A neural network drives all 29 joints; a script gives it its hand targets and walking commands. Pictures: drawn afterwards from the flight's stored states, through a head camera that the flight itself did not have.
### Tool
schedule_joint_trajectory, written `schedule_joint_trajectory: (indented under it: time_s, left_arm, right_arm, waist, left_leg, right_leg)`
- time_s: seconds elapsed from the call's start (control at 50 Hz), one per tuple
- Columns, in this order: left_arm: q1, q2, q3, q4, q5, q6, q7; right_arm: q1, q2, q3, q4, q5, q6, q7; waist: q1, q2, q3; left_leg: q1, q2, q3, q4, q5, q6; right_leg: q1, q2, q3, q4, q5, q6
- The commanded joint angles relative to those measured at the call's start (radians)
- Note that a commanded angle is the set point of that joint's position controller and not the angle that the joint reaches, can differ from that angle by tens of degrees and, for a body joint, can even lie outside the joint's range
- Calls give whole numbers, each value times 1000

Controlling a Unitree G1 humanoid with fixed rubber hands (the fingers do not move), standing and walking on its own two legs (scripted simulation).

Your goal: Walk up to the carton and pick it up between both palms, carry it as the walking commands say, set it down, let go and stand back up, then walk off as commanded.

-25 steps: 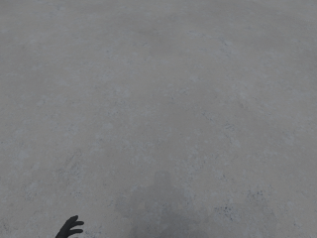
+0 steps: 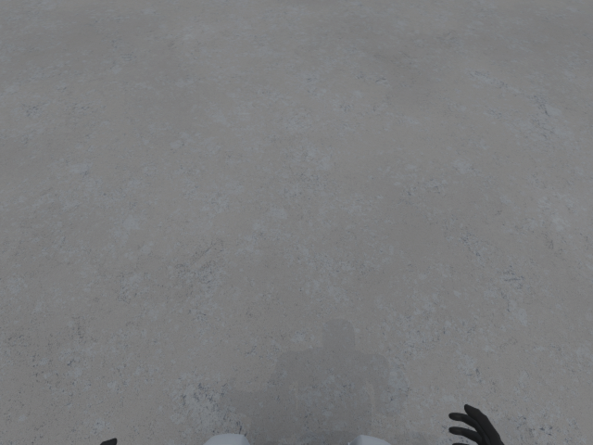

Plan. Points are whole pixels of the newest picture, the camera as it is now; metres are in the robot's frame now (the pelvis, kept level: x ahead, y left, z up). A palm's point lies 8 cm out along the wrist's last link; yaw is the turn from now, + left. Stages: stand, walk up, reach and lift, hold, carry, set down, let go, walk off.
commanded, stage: walk up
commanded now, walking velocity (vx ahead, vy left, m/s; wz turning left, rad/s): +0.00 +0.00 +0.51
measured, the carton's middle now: out of the picture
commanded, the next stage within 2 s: none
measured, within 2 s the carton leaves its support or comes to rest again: neither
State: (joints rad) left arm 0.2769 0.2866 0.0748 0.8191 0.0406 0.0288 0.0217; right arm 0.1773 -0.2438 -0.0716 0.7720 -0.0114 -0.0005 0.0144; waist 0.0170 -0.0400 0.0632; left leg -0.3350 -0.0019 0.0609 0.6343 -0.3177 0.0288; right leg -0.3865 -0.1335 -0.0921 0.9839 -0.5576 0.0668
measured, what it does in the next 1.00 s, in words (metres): steps on the spot, turning left: right foot, then left foot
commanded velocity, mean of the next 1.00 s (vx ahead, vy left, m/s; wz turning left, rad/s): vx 0.00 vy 0.00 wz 0.50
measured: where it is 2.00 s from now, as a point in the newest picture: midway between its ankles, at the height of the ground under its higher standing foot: outside the picture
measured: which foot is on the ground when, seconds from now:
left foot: down 0.00-0.32, up 0.34-0.72, down 0.74-1.00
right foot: up 0.00-0.32, down 0.34-0.74, up 0.76-1.00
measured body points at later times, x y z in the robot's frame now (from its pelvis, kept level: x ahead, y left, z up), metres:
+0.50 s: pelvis -0.01 -0.04 +0.02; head +0.03 -0.06 +0.47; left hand +0.02 +0.25 -0.08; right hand +0.14 -0.29 -0.12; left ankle -0.06 +0.09 -0.64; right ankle +0.02 -0.14 -0.72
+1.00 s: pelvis -0.03 -0.01 +0.02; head -0.01 +0.03 +0.47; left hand -0.09 +0.27 -0.12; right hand +0.20 -0.18 -0.09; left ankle -0.08 +0.07 -0.72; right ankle +0.05 -0.14 -0.66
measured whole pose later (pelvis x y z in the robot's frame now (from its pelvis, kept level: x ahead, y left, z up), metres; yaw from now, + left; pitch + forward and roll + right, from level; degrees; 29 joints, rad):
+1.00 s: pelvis -0.03 -0.01 +0.02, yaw +31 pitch +1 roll -1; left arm 0.23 0.27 0.08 0.77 0.02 0.06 0.01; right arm 0.21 -0.25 -0.05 0.76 -0.01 0.02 0.00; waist 0.00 -0.03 0.05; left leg -0.24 -0.03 -0.03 0.44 -0.23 0.04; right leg -0.50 -0.08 -0.02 0.99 -0.36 0.09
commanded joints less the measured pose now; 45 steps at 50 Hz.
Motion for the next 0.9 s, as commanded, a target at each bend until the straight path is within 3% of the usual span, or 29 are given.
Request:
schedule_joint_trajectory:
  time_s: [0.0,0.02,0.06,0.12,0.16,0.24,0.28,0.3,0.32,0.34,0.36,0.38,0.4,0.42,0.44,0.52,0.6,0.66,0.68,0.7,0.72,0.74,0.76,0.78,0.82,0.84,0.88]
  left_arm:
    - [-68,60,11,-123,11,-13,-1]
    - [-37,66,21,-119,11,-7,-5]
    - [-44,41,10,-91,-8,8,-10]
    - [-81,22,5,-104,-7,18,-6]
    - [-91,23,2,-85,-24,20,-11]
    - [-100,8,5,-82,-30,9,-1]
    - [-28,16,10,-69,-30,-5,7]
    - [21,64,19,-61,-22,-17,15]
    - [48,143,26,-68,-3,-30,18]
    - [-5,217,44,-83,-19,-28,10]
    - [-10,149,31,-67,-29,-26,2]
    - [-73,96,14,-78,-27,-35,3]
    - [-132,84,7,-88,-20,-39,4]
    - [-161,79,1,-99,-22,-43,9]
    - [-160,70,-1,-108,-23,-44,11]
    - [-40,104,19,-85,-26,-42,13]
    - [8,139,38,-57,-13,-36,8]
    - [25,157,48,-32,-10,-27,1]
    - [23,157,47,-26,-17,-24,-1]
    - [47,145,44,-19,-19,-24,-7]
    - [77,110,37,-27,-13,-24,-16]
    - [54,22,18,-111,-2,-21,-14]
    - [-78,60,10,-147,-5,-5,0]
    - [-94,71,16,-143,-8,2,1]
    - [-31,74,22,-109,-23,5,-3]
    - [-1,74,26,-98,-22,10,-7]
    - [8,68,26,-101,-20,16,-10]
  right_arm:
    - [116,-163,-37,-19,-6,8,-19]
    - [57,-157,-31,-38,0,9,-21]
    - [38,-150,-3,-52,12,2,-22]
    - [82,-172,0,-39,2,8,-27]
    - [69,-182,-13,-47,-27,16,-26]
    - [75,-208,-32,-44,-14,29,-19]
    - [67,-206,-36,-45,0,34,-19]
    - [76,-181,-34,-51,9,30,-21]
    - [108,-100,-31,-58,8,25,-25]
    - [89,-70,-31,-113,-2,27,-30]
    - [49,-130,-43,-97,-43,36,-24]
    - [74,-128,-49,-82,-37,39,-10]
    - [115,-121,-48,-57,-23,42,1]
    - [143,-119,-51,-41,-24,50,9]
    - [161,-112,-48,-34,-21,56,13]
    - [60,-95,-28,-73,-22,68,23]
    - [3,-76,-10,-95,-10,68,31]
    - [9,-75,-11,-89,-8,54,26]
    - [30,-75,-17,-79,-9,43,22]
    - [51,-90,-27,-64,-10,29,15]
    - [86,-146,-47,-53,-10,14,10]
    - [102,-292,-67,-78,-8,5,9]
    - [214,-281,-62,-26,16,7,4]
    - [191,-219,-40,-11,14,12,-7]
    - [50,-174,-20,-51,-6,23,-18]
    - [12,-164,-13,-64,-4,19,-19]
    - [10,-156,-10,-67,-1,13,-18]
  waist:
    - [-57,199,-114]
    - [-31,207,-111]
    - [-28,206,-113]
    - [-35,213,-85]
    - [-22,218,-71]
    - [-24,242,-75]
    - [19,213,-89]
    - [43,138,-108]
    - [51,-106,-134]
    - [31,-265,-90]
    - [43,-143,-50]
    - [-5,-92,-33]
    - [-36,-77,-33]
    - [-50,-106,-43]
    - [-47,-114,-52]
    - [15,-127,-55]
    - [40,-166,-77]
    - [24,-196,-103]
    - [0,-175,-109]
    - [-17,-111,-111]
    - [-32,42,-127]
    - [-44,365,-124]
    - [-115,270,-151]
    - [-86,196,-127]
    - [-27,185,-72]
    - [-10,193,-77]
    - [-10,183,-105]
  left_leg:
    - [254,304,-363,-253,649,161]
    - [201,268,-322,-263,632,148]
    - [128,233,-269,-294,485,115]
    - [100,219,-294,-323,310,111]
    - [75,211,-321,-325,254,121]
    - [21,215,-378,-286,280,120]
    - [-31,181,-391,-219,283,73]
    - [-119,136,-371,-159,197,30]
    - [-238,19,-253,90,-64,-16]
    - [-344,-83,-141,277,-314,-61]
    - [-296,1,-166,428,-270,-67]
    - [-251,1,-186,481,-189,-71]
    - [-223,6,-174,524,-118,-78]
    - [-219,4,-154,560,-68,-90]
    - [-213,2,-131,555,-48,-105]
    - [-230,7,-76,402,-75,-147]
    - [-121,18,-6,187,-150,-133]
    - [-6,-15,57,1,-115,-104]
    - [70,-20,63,-129,-18,-88]
    - [161,-4,30,-247,104,-77]
    - [294,113,-119,-312,170,-45]
    - [383,417,-491,-316,598,89]
    - [337,445,-475,-274,735,211]
    - [313,376,-407,-264,717,211]
    - [242,260,-289,-277,620,141]
    - [218,229,-257,-286,635,133]
    - [207,206,-242,-291,591,128]
  right_leg:
    - [-232,2,82,157,96,-7]
    - [-190,12,74,159,151,-9]
    - [-115,46,63,118,189,5]
    - [-88,77,67,-22,204,2]
    - [-60,110,75,-106,175,-1]
    - [70,150,61,-283,167,0]
    - [223,160,50,-538,286,-5]
    - [358,79,109,-642,326,-19]
    - [442,-189,354,-741,240,-80]
    - [287,-392,518,-757,370,-207]
    - [196,-334,447,-765,391,-260]
    - [154,-248,345,-765,399,-233]
    - [143,-188,249,-747,427,-201]
    - [158,-151,178,-726,484,-185]
    - [174,-125,126,-710,524,-180]
    - [253,-167,97,-677,535,-197]
    - [252,-204,59,-640,563,-213]
    - [251,-220,42,-571,687,-190]
    - [224,-215,17,-521,704,-159]
    - [166,-203,-23,-446,666,-112]
    - [20,-158,-77,-278,486,-51]
    - [-273,9,-110,-53,-73,18]
    - [-276,6,32,65,-99,12]
    - [-276,8,69,112,-26,16]
    - [-237,4,88,108,130,9]
    - [-207,17,80,123,172,15]
    - [-181,35,79,124,205,27]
